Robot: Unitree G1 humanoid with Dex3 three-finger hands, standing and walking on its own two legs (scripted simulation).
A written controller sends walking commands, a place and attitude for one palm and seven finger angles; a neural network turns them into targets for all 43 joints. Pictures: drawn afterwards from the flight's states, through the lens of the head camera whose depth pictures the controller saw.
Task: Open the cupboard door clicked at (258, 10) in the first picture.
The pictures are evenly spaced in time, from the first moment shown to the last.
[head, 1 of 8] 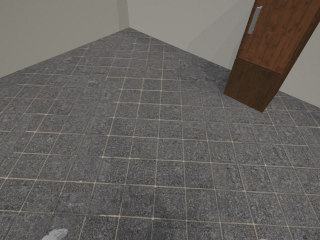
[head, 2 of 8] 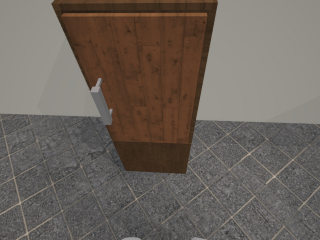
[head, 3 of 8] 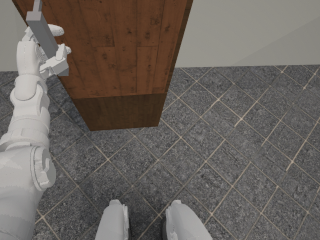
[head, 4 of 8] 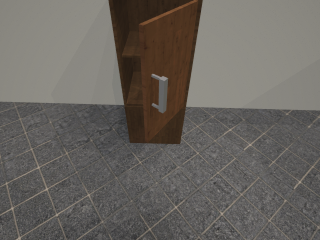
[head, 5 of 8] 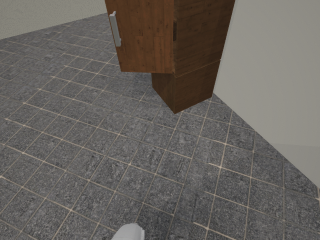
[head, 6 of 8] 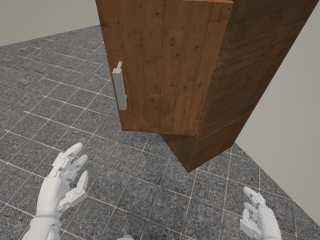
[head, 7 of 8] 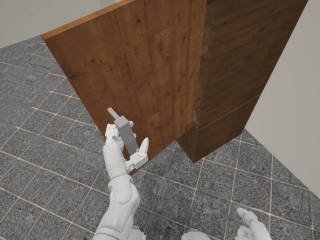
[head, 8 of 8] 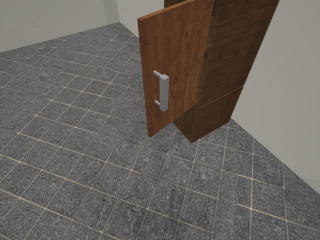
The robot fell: no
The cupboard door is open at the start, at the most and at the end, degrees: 0 101 100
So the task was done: yes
